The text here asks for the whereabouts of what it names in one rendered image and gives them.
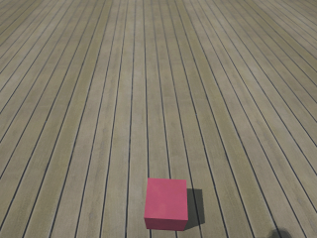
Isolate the carton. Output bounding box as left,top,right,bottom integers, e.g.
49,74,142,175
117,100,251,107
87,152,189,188
144,178,188,231

